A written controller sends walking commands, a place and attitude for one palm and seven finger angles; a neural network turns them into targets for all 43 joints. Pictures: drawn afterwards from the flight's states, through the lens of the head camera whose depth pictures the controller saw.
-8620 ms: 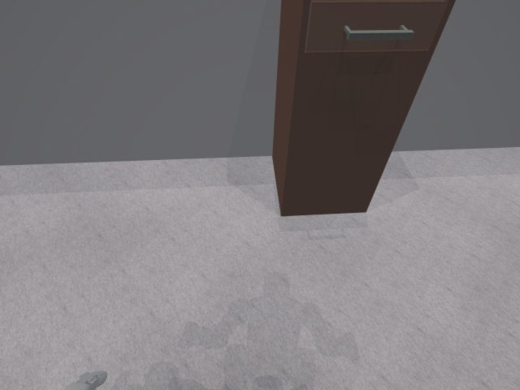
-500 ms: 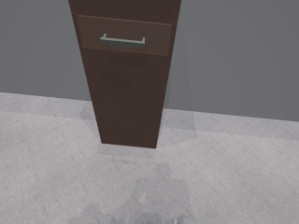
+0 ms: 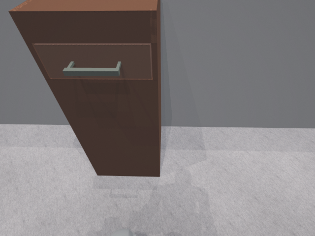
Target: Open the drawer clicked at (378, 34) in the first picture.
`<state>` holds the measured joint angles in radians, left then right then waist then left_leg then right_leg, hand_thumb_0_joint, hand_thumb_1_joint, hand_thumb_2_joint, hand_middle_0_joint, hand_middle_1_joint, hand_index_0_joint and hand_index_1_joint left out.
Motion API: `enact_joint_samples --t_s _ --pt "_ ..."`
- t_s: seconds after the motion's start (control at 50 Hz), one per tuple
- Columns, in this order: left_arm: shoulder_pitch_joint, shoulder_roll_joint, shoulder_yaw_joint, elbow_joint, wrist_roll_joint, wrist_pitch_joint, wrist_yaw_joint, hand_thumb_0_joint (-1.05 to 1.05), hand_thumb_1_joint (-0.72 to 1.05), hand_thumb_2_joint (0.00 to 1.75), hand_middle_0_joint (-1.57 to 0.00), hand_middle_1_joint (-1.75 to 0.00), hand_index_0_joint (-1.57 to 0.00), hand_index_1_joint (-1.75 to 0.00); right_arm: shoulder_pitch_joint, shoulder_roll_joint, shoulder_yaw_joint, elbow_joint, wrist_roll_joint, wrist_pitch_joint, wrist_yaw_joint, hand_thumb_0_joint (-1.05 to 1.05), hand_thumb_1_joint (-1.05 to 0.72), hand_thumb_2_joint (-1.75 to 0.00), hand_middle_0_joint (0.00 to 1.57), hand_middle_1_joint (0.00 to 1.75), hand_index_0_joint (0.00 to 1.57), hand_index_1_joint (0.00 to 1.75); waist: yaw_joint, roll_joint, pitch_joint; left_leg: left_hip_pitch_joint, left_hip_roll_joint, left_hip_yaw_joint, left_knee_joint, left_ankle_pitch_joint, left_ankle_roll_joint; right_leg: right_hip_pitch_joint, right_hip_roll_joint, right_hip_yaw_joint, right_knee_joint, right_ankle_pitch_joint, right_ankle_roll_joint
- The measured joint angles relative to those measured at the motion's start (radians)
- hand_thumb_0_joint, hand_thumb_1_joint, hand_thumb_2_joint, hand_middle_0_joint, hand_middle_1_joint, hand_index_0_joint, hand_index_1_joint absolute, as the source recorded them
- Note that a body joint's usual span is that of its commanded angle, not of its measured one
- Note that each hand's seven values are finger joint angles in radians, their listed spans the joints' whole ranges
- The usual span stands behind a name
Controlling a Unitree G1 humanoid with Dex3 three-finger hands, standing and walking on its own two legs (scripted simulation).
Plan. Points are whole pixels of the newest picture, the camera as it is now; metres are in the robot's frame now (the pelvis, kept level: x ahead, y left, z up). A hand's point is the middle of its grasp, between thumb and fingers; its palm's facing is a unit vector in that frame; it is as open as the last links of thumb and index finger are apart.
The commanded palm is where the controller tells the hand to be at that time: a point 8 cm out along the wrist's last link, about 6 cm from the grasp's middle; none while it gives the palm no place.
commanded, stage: come to a stop and stand still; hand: left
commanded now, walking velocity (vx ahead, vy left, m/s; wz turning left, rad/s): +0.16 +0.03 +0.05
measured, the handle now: (93, 68) +0.61 +0.24 +0.12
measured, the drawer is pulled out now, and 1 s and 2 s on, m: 0.00 0.00 0.00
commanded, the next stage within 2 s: none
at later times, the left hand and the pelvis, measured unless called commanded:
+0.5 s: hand out of the picture +0.07 +0.21 -0.18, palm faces +0.01 -0.97 -0.22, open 7.4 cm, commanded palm none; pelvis +0.05 +0.02 +0.00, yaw -3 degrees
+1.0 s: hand out of the picture +0.02 +0.15 -0.15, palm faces +0.09 -0.96 -0.25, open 7.3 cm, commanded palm none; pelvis +0.03 -0.03 +0.01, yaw +0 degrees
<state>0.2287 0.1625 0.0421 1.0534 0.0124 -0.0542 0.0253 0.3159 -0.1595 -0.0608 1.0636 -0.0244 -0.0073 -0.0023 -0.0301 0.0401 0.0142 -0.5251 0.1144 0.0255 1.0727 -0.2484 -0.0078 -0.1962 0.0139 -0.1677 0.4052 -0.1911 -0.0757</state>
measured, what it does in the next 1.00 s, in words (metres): steps on the spot: left foot, then right foot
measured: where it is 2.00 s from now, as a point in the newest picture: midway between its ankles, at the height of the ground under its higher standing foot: outside the picture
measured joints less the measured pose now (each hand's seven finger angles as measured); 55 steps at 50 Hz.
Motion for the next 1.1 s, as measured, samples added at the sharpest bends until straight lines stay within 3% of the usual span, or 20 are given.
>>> enact_joint_samples --t_s 0.16,0.2,0.3,0.4,0.5,0.56,0.62,0.7,0.74,0.84,0.94,1.04,1.1 --pt "0.091 -0.025 -0.014 0.048 0.009 0.000 -0.009 0.00 0.92 0.90 -0.20 -0.30 -0.20 -0.29 -0.089 -0.019 0.005 -0.018 0.003 -0.010 0.007 0.01 -0.94 -0.90 0.20 0.30 0.20 0.30 0.056 -0.011 -0.011 0.095 -0.012 0.039 -0.381 0.016 -0.020 0.075 0.004 -0.006 -0.029 -0.055 0.027" --pt "0.110 -0.034 -0.021 0.061 0.006 0.010 -0.002 0.00 0.92 0.90 -0.20 -0.30 -0.20 -0.29 -0.106 -0.017 0.016 -0.012 0.006 -0.019 0.001 0.01 -0.93 -0.90 0.19 0.30 0.20 0.30 0.071 -0.014 -0.003 0.167 -0.025 0.042 -0.508 0.115 -0.022 0.079 0.003 -0.004 0.013 -0.093 0.043" --pt "0.118 -0.032 -0.036 0.079 -0.004 0.056 0.018 0.00 0.91 0.90 -0.20 -0.30 -0.20 -0.29 -0.162 0.035 0.044 -0.004 0.017 -0.020 -0.021 0.01 -0.93 -0.90 0.20 0.30 0.20 0.30 0.094 -0.090 0.031 0.233 -0.069 0.094 -0.548 0.038 0.031 0.061 -0.052 0.043 0.120 -0.162 0.082" --pt "0.069 -0.026 -0.026 0.044 0.000 0.098 0.012 0.01 0.91 0.90 -0.20 -0.30 -0.20 -0.29 -0.225 0.052 0.033 -0.043 0.019 -0.004 -0.043 -0.01 -0.93 -0.90 0.20 0.30 0.20 0.30 0.073 -0.073 0.083 0.231 -0.062 0.116 -0.595 0.077 0.043 -0.090 -0.043 0.115 0.432 -0.339 0.097" --pt "0.008 0.020 0.008 -0.016 0.004 0.111 0.010 0.01 0.91 0.90 -0.20 -0.30 -0.20 -0.29 -0.243 0.025 0.014 -0.058 0.010 0.018 -0.039 -0.01 -0.93 -0.90 0.20 0.30 0.21 0.30 0.055 -0.048 0.102 0.198 -0.036 0.115 -0.606 0.116 0.025 -0.201 -0.039 0.153 0.594 -0.321 0.113" --pt "-0.018 0.046 0.021 -0.045 0.004 0.111 0.009 0.00 0.91 0.90 -0.20 -0.30 -0.20 -0.29 -0.222 0.002 0.003 -0.049 0.003 0.030 -0.030 -0.01 -0.92 -0.90 0.20 0.30 0.21 0.30 0.046 -0.036 0.086 0.177 -0.023 0.104 -0.593 0.128 0.007 -0.177 -0.055 0.145 0.502 -0.298 0.109" --pt "-0.012 0.059 0.019 -0.060 0.006 0.086 0.006 0.00 0.91 0.90 -0.19 -0.29 -0.20 -0.29 -0.183 -0.019 -0.006 -0.032 0.001 0.046 -0.017 0.00 -0.92 -0.90 0.20 0.30 0.21 0.30 0.038 -0.030 0.045 0.149 -0.021 0.092 -0.550 0.117 -0.014 -0.072 -0.073 0.128 0.257 -0.212 0.100" --pt "0.026 0.026 -0.005 -0.047 0.017 0.081 0.006 0.00 0.91 0.90 -0.19 -0.29 -0.20 -0.29 -0.117 -0.049 -0.016 -0.009 0.006 0.085 0.001 0.00 -0.92 -0.90 0.20 0.30 0.20 0.30 0.044 -0.002 -0.014 0.099 -0.054 0.017 -0.359 -0.114 -0.022 -0.042 -0.063 0.112 0.196 -0.151 0.065" --pt "0.054 0.004 -0.014 -0.038 0.015 0.081 0.004 0.00 0.91 0.90 -0.19 -0.29 -0.20 -0.29 -0.091 -0.058 -0.017 -0.001 0.002 0.090 0.010 0.01 -0.92 -0.90 0.20 0.30 0.20 0.30 0.052 -0.007 -0.041 0.084 -0.080 0.002 -0.251 -0.100 -0.019 -0.025 -0.065 0.130 0.128 -0.116 0.060" --pt "0.072 -0.031 -0.025 -0.025 0.010 0.066 0.000 0.01 0.92 0.90 -0.20 -0.30 -0.20 -0.29 -0.026 -0.069 -0.018 -0.004 -0.001 0.059 0.020 0.01 -0.91 -0.90 0.20 0.30 0.20 0.30 0.038 -0.010 -0.033 0.095 -0.099 -0.004 -0.135 -0.014 -0.032 0.007 -0.066 0.127 -0.006 -0.034 0.053" --pt "0.077 -0.037 -0.018 -0.026 0.009 0.046 0.006 0.01 0.92 0.90 -0.20 -0.30 -0.20 -0.30 0.017 -0.071 -0.010 0.022 -0.001 0.068 0.013 0.01 -0.91 -0.90 0.20 0.30 0.20 0.30 0.056 -0.003 -0.004 0.135 -0.095 -0.010 -0.165 -0.057 -0.046 0.010 -0.068 0.093 -0.031 -0.026 0.052" --pt "0.099 -0.033 -0.019 -0.004 0.017 0.041 0.017 0.01 0.92 0.90 -0.20 -0.30 -0.20 -0.30 -0.016 -0.060 0.007 0.016 0.008 0.066 0.005 0.01 -0.91 -0.90 0.20 0.30 0.20 0.30 0.082 -0.019 0.021 0.195 -0.093 0.003 -0.317 -0.162 -0.042 -0.003 -0.085 0.091 -0.001 -0.043 0.070" --pt "0.130 -0.030 -0.035 0.004 0.018 0.035 0.023 0.01 0.91 0.90 -0.20 -0.30 -0.20 -0.30 -0.054 -0.060 0.019 -0.058 0.011 0.048 0.010 0.01 -0.91 -0.90 0.20 0.30 0.20 0.30 0.066 -0.013 0.024 0.211 -0.095 0.005 -0.364 -0.147 -0.016 -0.033 -0.083 0.099 0.041 -0.057 0.090"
